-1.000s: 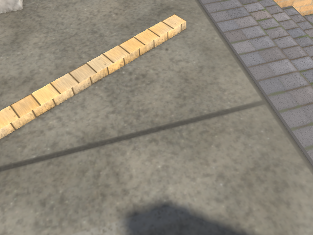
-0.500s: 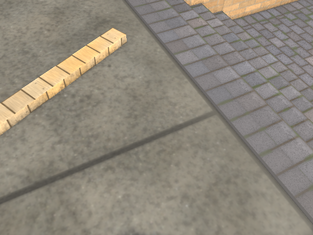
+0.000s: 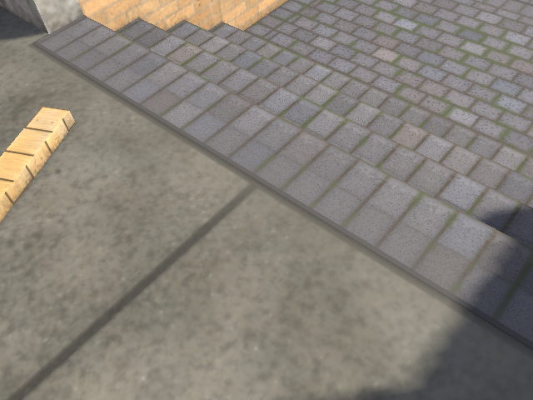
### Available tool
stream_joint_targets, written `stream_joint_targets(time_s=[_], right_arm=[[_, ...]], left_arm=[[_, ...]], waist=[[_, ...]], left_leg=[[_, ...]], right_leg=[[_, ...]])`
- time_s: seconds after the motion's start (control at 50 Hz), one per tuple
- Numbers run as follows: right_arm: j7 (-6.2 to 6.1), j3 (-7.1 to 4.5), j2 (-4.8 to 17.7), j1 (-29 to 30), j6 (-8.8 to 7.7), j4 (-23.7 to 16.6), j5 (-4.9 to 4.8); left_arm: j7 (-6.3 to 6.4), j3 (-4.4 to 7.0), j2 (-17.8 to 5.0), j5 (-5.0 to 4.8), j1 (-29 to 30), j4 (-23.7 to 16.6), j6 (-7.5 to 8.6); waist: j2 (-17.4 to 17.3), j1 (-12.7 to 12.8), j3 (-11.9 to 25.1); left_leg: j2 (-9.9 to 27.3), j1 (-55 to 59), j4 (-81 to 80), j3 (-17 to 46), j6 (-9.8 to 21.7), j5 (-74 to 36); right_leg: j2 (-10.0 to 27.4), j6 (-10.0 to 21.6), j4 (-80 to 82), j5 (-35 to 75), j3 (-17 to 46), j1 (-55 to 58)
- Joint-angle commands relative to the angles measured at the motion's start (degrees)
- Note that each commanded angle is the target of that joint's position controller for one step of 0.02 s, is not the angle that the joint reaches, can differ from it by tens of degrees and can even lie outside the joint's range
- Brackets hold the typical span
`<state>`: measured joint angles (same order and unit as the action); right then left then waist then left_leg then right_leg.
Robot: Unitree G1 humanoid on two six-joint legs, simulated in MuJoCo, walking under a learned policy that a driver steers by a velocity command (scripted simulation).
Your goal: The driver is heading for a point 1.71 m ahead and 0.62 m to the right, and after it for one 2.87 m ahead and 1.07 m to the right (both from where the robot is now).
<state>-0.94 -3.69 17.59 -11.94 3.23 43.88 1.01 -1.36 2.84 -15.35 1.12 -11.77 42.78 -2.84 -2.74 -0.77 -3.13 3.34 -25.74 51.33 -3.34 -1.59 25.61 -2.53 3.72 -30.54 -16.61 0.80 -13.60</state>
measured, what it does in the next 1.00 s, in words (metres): steps on the spot, turning right: left foot, then right foot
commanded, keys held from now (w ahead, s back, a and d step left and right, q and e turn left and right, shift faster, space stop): e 0.70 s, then no key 0.30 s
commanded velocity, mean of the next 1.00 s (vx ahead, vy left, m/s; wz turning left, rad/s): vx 0.00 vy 0.00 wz -0.52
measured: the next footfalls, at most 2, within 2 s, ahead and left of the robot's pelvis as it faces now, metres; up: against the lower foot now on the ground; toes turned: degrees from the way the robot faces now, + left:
left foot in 0.46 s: +0.07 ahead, +0.10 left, +0.00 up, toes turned -21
right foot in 0.90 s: -0.05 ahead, -0.09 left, +0.01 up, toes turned -29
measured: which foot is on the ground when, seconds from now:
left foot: up 0.00-0.44, down 0.46-0.90, up 0.92-1.00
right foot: down 0.00-0.46, up 0.48-0.88, down 0.90-1.00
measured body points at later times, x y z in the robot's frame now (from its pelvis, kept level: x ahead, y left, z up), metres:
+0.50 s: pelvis +0.00 +0.03 +0.00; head +0.03 +0.03 +0.45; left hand +0.17 +0.28 -0.12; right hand +0.08 -0.28 -0.09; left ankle +0.04 +0.12 -0.74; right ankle -0.01 -0.08 -0.72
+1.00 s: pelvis -0.03 +0.01 +0.01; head -0.02 -0.02 +0.46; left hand +0.22 +0.16 -0.09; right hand -0.08 -0.28 -0.12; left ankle +0.02 +0.13 -0.70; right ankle -0.08 -0.07 -0.72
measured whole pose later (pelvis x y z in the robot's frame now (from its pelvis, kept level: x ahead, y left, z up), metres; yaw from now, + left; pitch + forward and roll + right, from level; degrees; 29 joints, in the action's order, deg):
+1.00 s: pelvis -0.03 +0.01 +0.01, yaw -29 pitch -1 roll -1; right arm 0.2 -2.2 17.4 -14.2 3.4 43.3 -0.2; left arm -0.7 0.5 -13.6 1.6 -9.1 42.6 -2.0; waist -3.5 -1.8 -3.9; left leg 2.7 -17.2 43.0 -1.6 0.2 25.5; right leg -3.0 9.1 -30.1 -9.1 -1.1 -11.6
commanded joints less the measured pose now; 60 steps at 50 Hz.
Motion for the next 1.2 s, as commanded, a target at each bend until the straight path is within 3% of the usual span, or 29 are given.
stream_joint_targets(time_s=[0.02, 0.04, 0.08, 0.26, 0.36, 0.42, 0.44, 0.46, 0.48, 0.5, 0.52, 0.54, 0.56, 0.6, 0.64, 0.72, 0.82, 0.86, 0.88, 0.9, 0.92, 0.94, 0.96, 0.98, 1.0, 1.04, 1.1, 1.16, 1.2], right_arm=[[0.21, -1.55, 5.86, -0.30, -0.91, -3.70, 0.18], [0.48, -1.66, 6.02, -1.34, -0.96, -3.16, 0.72], [0.73, -1.52, 5.16, -0.81, -0.76, -3.63, 0.46], [-0.05, -0.69, 4.36, 4.20, -0.72, -6.83, -0.08], [-0.49, -0.08, 4.37, 3.86, -1.46, -8.07, -0.77], [-1.25, 0.24, 4.02, -0.59, -2.10, -7.39, -1.01], [-1.82, 0.17, 4.36, -2.86, -2.53, -6.76, -0.64], [-2.46, -0.57, 8.41, -2.86, -2.85, -7.05, 0.05], [-2.30, -1.15, 13.26, 1.24, -2.49, -9.26, -0.11], [-1.71, -1.38, 12.47, 0.32, -2.05, -8.64, 0.38], [-1.26, -0.26, 8.47, 2.32, -2.14, -9.05, 0.08], [-0.94, 0.36, 6.12, 5.05, -2.22, -9.38, -0.06], [-1.05, 0.54, 5.61, 6.75, -2.28, -9.88, 0.11], [-1.34, 0.49, 5.63, 5.35, -2.50, -9.76, 0.20], [-1.33, 0.16, 6.04, 2.07, -2.76, -8.86, 0.03], [-1.15, -0.41, 6.81, -1.85, -3.03, -7.16, 0.23], [0.23, -0.79, 8.28, -0.86, -3.07, -5.96, 0.47], [0.67, -0.84, 8.76, -0.82, -2.66, -5.19, 0.13], [0.80, -0.76, 8.65, -0.38, -2.35, -4.86, -0.42], [0.88, -0.56, 7.66, -2.33, -2.27, -4.23, -0.54], [1.60, 0.79, 2.94, -1.72, -2.37, -7.79, -1.02], [0.90, 0.89, 4.08, 3.33, -1.33, -7.93, -0.90], [0.76, 0.51, 4.93, 3.18, -0.42, -7.02, -1.39], [1.17, 0.56, 4.40, 1.38, 0.08, -5.29, -1.89], [1.43, 0.61, 3.68, -0.15, 0.10, -4.56, -1.59], [1.31, 0.82, 3.21, -3.29, -0.45, -2.05, 0.09], [0.99, 1.41, 2.03, -3.08, -1.00, -0.80, -0.26], [0.13, 1.95, 1.29, -2.46, -1.02, 0.37, -0.69], [-0.41, 2.41, 0.39, -4.53, -1.42, 2.29, -0.57]], left_arm=[[1.26, 2.69, -10.40, -0.44, 2.73, -3.93, 0.82], [1.25, 2.36, -9.33, -0.70, 2.34, -4.03, 1.01], [1.00, 2.50, -9.65, -1.03, -0.05, -3.61, 1.35], [1.18, 3.47, -11.95, -0.18, -5.34, -3.22, 1.26], [0.68, 3.89, -12.63, 0.13, -3.27, -3.96, 0.89], [0.55, 3.92, -12.23, -0.38, 0.14, -4.45, 0.65], [0.78, 3.66, -11.37, -0.96, 1.43, -4.74, 0.65], [0.96, 2.84, -8.05, -1.30, -0.46, -5.18, 0.90], [1.34, 2.40, -5.61, -1.18, -4.25, -5.78, 1.06], [1.50, 3.70, -11.19, 1.13, -2.94, -5.13, 0.78], [1.14, 4.18, -11.83, 1.03, -2.74, -4.51, 0.55], [0.61, 4.16, -11.14, 0.84, -3.60, -3.39, 0.14], [-0.06, 4.13, -10.74, 0.51, -4.75, -2.73, -0.27], [-0.96, 3.78, -10.17, -0.14, -5.05, -2.28, -0.69], [-1.15, 3.43, -9.58, -0.26, -2.31, -3.16, -0.91], [-1.34, 2.61, -7.98, -0.30, 0.82, -4.28, -1.44], [-0.72, 1.07, -5.78, -0.83, 1.12, -4.60, -1.29], [-0.29, 0.70, -5.48, -0.93, -0.52, -3.99, -0.80], [-0.03, 0.42, -5.16, -0.54, -2.50, -3.17, -0.22], [0.38, 0.38, -6.61, 0.34, -2.80, -3.03, 0.54], [0.73, 2.11, -14.72, 0.53, -0.20, -3.85, 0.75], [0.83, 1.27, -11.23, 0.43, -1.58, -3.41, 1.28], [0.81, 0.38, -8.79, 0.73, 0.26, -3.32, 1.69], [1.02, -0.66, -6.26, 0.85, 3.95, -3.10, 1.97], [1.60, -1.14, -5.63, 0.61, 5.78, -2.63, 2.29], [2.59, -1.49, -5.05, 0.39, 5.67, -1.50, 2.97], [2.70, -1.90, -4.56, -0.01, 3.02, 1.07, 3.55], [2.76, -1.83, -4.72, 0.15, 2.51, 3.09, 3.34], [2.84, -1.81, -4.56, -0.32, 4.12, 3.98, 3.12]], waist=[[11.24, -0.65, 1.27], [10.68, -0.59, 3.45], [8.27, 0.07, 5.19], [9.22, 3.10, 4.70], [9.78, 2.41, 5.72], [9.80, -0.66, 5.81], [8.73, -2.21, 5.52], [0.52, -0.90, 6.13], [-10.28, 1.50, 5.69], [-6.78, 0.61, 4.16], [-3.64, 2.08, 2.32], [-2.61, 3.11, 0.64], [-4.39, 3.91, 1.20], [-5.37, 2.87, 2.29], [-4.41, 1.01, 3.30], [-5.62, -1.13, 4.21], [-8.67, -0.76, 5.59], [-9.10, 0.41, 5.82], [-7.89, 2.13, 5.69], [-4.19, 2.33, 6.04], [15.22, -0.11, 6.02], [15.78, 4.33, 5.69], [11.07, 3.21, 3.11], [8.76, 1.02, 1.05], [10.14, -0.54, -0.66], [11.02, -0.84, 0.98], [9.61, 0.37, 3.82], [10.01, 1.38, 4.29], [8.78, -0.13, 4.16]], left_leg=[[-1.04, -8.14, 8.96, 4.48, 0.23, -4.58], [-1.45, -7.31, 10.50, 4.45, 0.01, -5.47], [-1.84, -7.85, 10.99, 4.79, -0.47, -5.93], [-3.69, -6.92, -1.41, 6.56, -0.51, -2.61], [-6.32, 1.81, -9.16, 6.91, 0.98, -1.61], [-7.44, 12.48, -22.39, 6.78, 2.01, -6.24], [-6.01, 18.90, -30.94, 7.16, 2.38, -11.83], [4.42, 24.58, -37.05, 16.62, 4.54, -9.00], [18.21, 26.51, -39.89, 32.20, 9.81, -12.05], [20.23, 18.19, -38.04, 31.30, 14.94, -17.03], [17.23, 15.01, -37.62, 26.70, 15.07, -19.16], [13.13, 12.75, -37.22, 20.37, 13.55, -20.37], [10.12, 13.63, -36.68, 16.02, 12.21, -21.95], [8.73, 16.41, -35.22, 11.44, 12.59, -30.22], [10.10, 20.72, -33.97, 10.42, 13.61, -34.81], [12.11, 25.22, -32.26, 9.16, 14.49, -38.54], [12.27, 20.15, -29.08, 6.70, 13.95, -42.43], [11.79, 18.92, -26.37, 6.31, 12.94, -44.01], [10.90, 16.42, -23.85, 4.98, 10.96, -42.55], [9.53, 12.07, -20.85, 3.57, 7.33, -35.57], [0.33, 3.15, -14.04, -3.48, 1.62, -15.57], [-1.22, 3.16, -7.12, 0.86, 0.98, 6.92], [-0.62, 3.51, -2.55, 4.26, 1.54, 6.71], [-0.01, 5.08, -2.02, 5.51, 1.91, 3.27], [0.20, 5.52, -3.41, 5.21, 2.24, 0.52], [-0.91, 6.41, -3.93, 3.75, 1.56, -3.26], [-1.45, 8.81, -10.93, 3.30, 0.26, -3.44], [-2.06, 11.82, -19.39, 2.84, -0.29, -5.00], [-2.08, 17.57, -30.27, 2.04, -0.03, -14.19]], right_leg=[[12.39, 7.73, 14.23, 20.82, 15.87, 4.44], [11.53, 7.81, 13.44, 24.82, 15.07, 6.00], [11.77, 8.29, 12.60, 27.26, 15.99, 8.54], [12.20, 10.48, 10.68, 22.66, 25.21, 10.56], [10.40, 9.02, 8.91, 25.40, 29.43, 6.26], [7.58, 5.44, 7.27, 23.36, 30.96, 1.84], [5.19, 2.66, 5.44, 17.08, 29.84, -2.37], [0.42, -1.02, -2.03, 1.44, 24.03, -8.83], [-9.67, -3.34, -13.85, -15.92, 10.90, -18.37], [-5.78, -3.97, -24.93, -17.00, 8.12, -17.34], [-4.19, -4.09, -29.78, -13.89, 8.24, -15.96], [-3.62, -4.47, -33.40, -10.27, 7.46, -15.20], [-3.42, -5.04, -36.32, -7.55, 6.27, -15.42], [-2.89, -6.48, -38.74, -6.31, 4.02, -16.68], [-2.09, -7.20, -38.04, -6.43, 3.27, -18.53], [-0.63, -7.22, -30.74, -8.38, 2.06, -18.39], [-0.70, -4.60, -14.99, -12.17, -1.84, -5.86], [-1.23, -3.35, -5.41, -7.84, -3.39, -1.02], [-1.14, -2.57, 4.72, -0.03, -3.56, 4.02], [1.38, -1.82, 13.28, 7.38, 1.22, 9.94], [14.82, 3.45, 13.61, 19.88, 19.54, 11.42], [21.07, 9.03, 15.77, 21.75, 24.26, 6.04], [20.20, 10.20, 17.84, 16.64, 21.46, 3.39], [17.53, 9.22, 18.08, 15.69, 16.91, 1.55], [15.18, 7.73, 17.43, 19.11, 13.54, 1.38], [11.49, 6.87, 15.11, 28.64, 8.23, 5.44], [11.46, 7.49, 11.91, 39.05, 6.26, 9.99], [11.79, 7.91, 10.15, 36.83, 7.55, 10.13], [10.60, 6.34, 8.72, 30.05, 7.69, 7.35]])
Over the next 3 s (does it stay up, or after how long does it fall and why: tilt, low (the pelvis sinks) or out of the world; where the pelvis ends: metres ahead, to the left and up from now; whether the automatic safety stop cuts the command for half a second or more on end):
stays up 0.55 -0.36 0.00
